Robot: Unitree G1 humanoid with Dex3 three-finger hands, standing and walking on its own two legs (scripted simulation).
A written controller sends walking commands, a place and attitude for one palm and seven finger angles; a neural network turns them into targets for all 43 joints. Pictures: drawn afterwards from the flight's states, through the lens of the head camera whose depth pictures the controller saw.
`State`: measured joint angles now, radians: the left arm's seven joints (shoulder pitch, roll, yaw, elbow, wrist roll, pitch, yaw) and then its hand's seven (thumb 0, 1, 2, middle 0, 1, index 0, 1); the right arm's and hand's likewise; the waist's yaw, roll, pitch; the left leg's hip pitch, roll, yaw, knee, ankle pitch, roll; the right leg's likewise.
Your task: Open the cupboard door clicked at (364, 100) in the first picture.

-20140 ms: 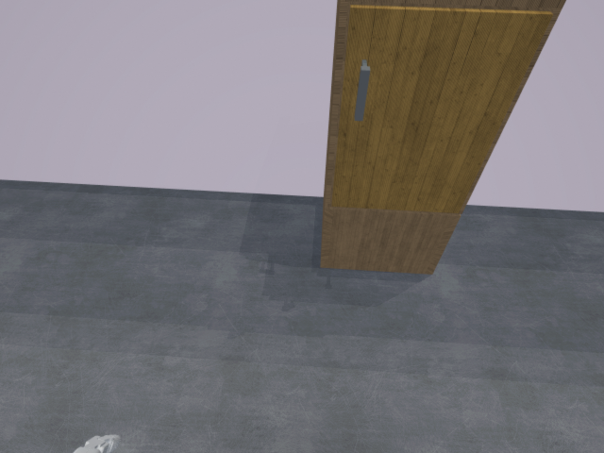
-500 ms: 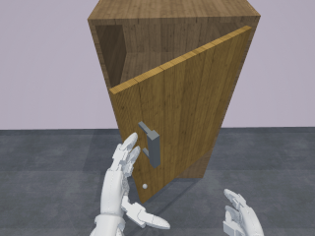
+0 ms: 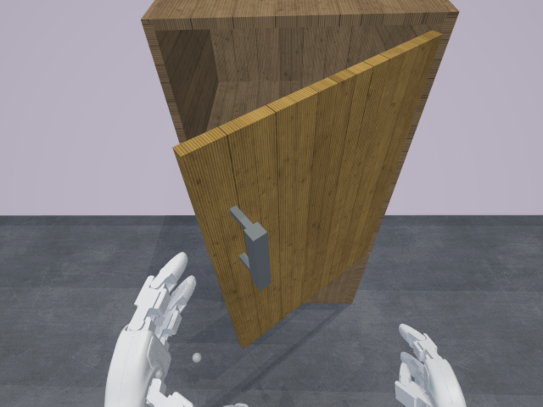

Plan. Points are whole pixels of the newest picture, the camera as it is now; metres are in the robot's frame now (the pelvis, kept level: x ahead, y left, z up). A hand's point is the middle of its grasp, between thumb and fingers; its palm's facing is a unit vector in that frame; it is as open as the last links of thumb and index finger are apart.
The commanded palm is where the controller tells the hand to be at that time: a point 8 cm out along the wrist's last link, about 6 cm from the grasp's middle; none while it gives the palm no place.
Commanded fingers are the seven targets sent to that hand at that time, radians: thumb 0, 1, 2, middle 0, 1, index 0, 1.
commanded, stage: draw the hand back to the body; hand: left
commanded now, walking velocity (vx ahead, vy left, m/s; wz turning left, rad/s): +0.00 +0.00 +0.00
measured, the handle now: (250, 249) +0.31 +0.05 +0.10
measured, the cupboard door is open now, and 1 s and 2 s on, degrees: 39 39 39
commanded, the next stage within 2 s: step back with the hand held close in 1.66 s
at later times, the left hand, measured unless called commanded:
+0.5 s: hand (134, 345) +0.17 +0.15 +0.14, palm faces +0.03 -1.00 -0.06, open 16.3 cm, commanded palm +0.13 +0.21 +0.15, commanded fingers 0.00 -0.43 0.33 -0.15 -0.30 -0.15 -0.30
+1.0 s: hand (29, 299) +0.19 +0.25 +0.19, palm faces +0.29 -0.88 -0.37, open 12.5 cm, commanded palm +0.15 +0.29 +0.21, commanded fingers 0.00 0.44 0.70 -0.18 -0.30 -0.18 -0.30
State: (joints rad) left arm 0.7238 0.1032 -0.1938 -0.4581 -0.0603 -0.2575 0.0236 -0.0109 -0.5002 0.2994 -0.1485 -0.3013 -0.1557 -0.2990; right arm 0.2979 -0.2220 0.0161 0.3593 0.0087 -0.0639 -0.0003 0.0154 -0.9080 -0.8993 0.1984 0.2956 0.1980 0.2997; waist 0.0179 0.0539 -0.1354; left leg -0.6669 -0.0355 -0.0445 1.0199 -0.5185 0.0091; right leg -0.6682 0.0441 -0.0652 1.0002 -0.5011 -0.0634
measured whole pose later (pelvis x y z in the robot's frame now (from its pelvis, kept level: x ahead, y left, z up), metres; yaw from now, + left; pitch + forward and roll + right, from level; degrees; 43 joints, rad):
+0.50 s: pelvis +0.00 +0.01 +0.01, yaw +0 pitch +6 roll -2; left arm 0.69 0.19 -0.01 -0.52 -0.19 -0.15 -0.08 -0.01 -0.50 0.30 -0.15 -0.30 -0.16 -0.30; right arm 0.30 -0.23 0.03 0.41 0.05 -0.12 -0.05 0.02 -0.91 -0.90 0.20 0.30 0.20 0.30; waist 0.03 0.07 -0.14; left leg -0.56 -0.03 -0.05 0.94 -0.49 0.02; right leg -0.55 0.05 -0.07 0.89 -0.46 -0.05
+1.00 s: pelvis +0.02 +0.03 +0.05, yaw -1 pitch -1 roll -1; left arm 0.61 0.32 0.16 -0.52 -0.05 -0.03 0.11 0.00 0.11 0.56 -0.18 -0.30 -0.18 -0.30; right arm 0.24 -0.21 0.06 0.55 0.02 -0.11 -0.09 0.02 -0.91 -0.90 0.20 0.30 0.20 0.30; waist 0.06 0.06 -0.05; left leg -0.23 -0.05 -0.02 0.60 -0.35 0.05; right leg -0.22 0.03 -0.02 0.56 -0.32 -0.01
